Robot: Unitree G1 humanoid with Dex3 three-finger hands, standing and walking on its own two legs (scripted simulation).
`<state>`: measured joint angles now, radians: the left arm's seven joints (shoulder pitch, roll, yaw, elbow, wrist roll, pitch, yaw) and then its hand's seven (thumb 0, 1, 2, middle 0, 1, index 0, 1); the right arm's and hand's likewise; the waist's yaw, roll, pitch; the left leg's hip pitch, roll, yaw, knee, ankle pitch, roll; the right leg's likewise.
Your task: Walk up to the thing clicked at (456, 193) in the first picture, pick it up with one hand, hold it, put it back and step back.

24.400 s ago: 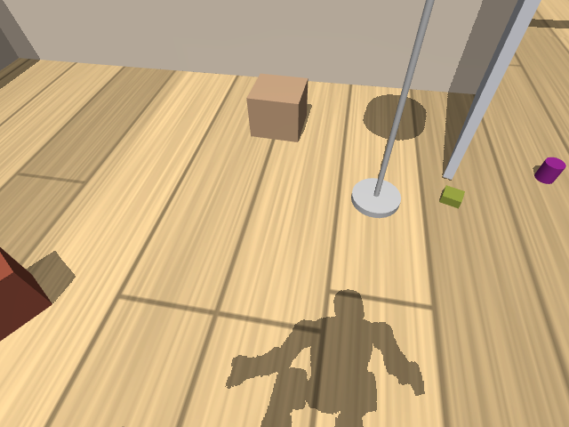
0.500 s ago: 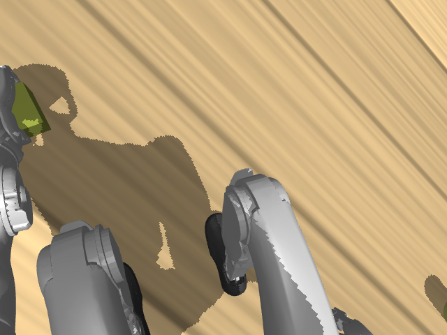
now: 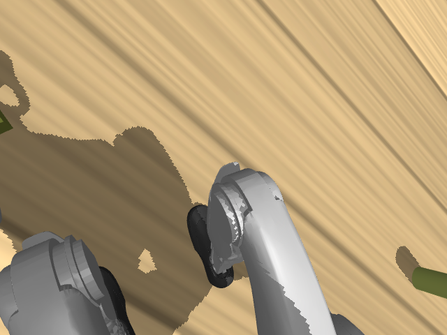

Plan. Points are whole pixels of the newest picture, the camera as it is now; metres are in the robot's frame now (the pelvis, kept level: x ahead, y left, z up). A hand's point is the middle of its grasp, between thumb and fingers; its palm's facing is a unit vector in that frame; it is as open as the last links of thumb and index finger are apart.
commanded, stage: rest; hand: left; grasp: from above
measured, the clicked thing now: out of the picture +0.52 +0.27 -0.25
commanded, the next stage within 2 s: open in 1.18 s
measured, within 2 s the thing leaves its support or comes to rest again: neither
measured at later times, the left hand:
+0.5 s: hand out of the picture +0.51 +0.26 -0.24, palm faces -0.40 -0.20 -0.89, open 10.8 cm
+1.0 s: hand out of the picture +0.51 +0.26 -0.26, palm faces -0.40 -0.19 -0.89, open 10.8 cm
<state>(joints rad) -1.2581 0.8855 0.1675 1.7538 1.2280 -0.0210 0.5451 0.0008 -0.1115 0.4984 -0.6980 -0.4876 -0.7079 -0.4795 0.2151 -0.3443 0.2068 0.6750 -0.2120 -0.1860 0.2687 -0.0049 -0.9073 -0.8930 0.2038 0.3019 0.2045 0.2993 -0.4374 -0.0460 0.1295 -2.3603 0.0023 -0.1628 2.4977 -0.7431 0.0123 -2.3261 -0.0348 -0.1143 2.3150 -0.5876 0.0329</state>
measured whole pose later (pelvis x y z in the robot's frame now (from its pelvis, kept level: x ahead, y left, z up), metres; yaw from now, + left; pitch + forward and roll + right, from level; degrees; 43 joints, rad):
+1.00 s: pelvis -0.01 +0.00 +0.00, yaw -3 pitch +31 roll -15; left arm -1.31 1.05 0.13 1.84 1.22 -0.03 0.62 0.00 -0.10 0.43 -0.71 -0.47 -0.72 -0.46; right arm 0.19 -0.39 0.32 0.62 -0.23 -0.27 0.30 0.00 -0.91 -0.90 0.20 0.30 0.20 0.30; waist -0.50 -0.13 0.23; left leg -2.34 0.01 -0.22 2.52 -0.74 0.02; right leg -2.28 -0.01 -0.17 2.28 -0.56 0.05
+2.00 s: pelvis -0.01 +0.01 +0.01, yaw -5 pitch +31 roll -16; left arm -1.30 1.10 0.09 1.80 1.17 -0.03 0.60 0.00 -0.38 0.85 -0.26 -0.83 -0.23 -0.86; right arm 0.18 -0.39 0.38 0.61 -0.23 -0.25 0.27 0.00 -0.91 -0.90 0.20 0.30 0.20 0.30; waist -0.52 -0.14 0.25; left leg -2.34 0.02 -0.23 2.50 -0.73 0.03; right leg -2.26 -0.01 -0.18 2.24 -0.55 0.06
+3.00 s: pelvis -0.02 +0.00 +0.04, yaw +3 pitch +34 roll -10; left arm -1.13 0.74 -0.08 1.37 1.18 -0.07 0.20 0.00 -0.40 0.93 -0.21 -0.92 -0.20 -0.94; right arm 0.18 -0.35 0.14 0.62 -0.12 -0.01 0.15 0.00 -0.91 -0.90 0.20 0.30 0.21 0.30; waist -0.33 0.01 -0.03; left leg -2.26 -0.01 -0.13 2.33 -0.68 0.02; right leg -2.22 -0.05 -0.09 2.17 -0.56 0.02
